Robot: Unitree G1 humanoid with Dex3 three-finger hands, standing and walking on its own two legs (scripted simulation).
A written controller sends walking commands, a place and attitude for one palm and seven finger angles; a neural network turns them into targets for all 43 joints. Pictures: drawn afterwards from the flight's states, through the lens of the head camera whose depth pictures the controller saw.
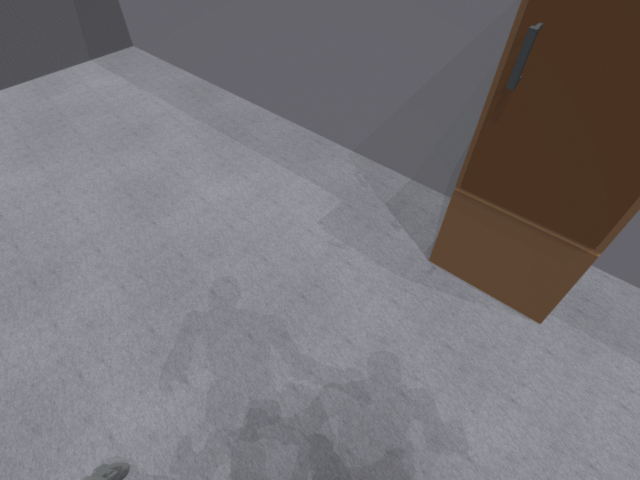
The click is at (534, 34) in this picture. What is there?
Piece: cupboard door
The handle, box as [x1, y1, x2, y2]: [506, 23, 543, 89]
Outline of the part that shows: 543,23 538,23 534,26 529,27 506,86 507,88 513,89 520,79 520,74 536,34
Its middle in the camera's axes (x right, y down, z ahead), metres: +0.48 -0.43 +0.92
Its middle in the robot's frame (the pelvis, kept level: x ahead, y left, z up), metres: +1.01 -0.43 +0.10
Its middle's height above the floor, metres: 0.87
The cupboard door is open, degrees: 0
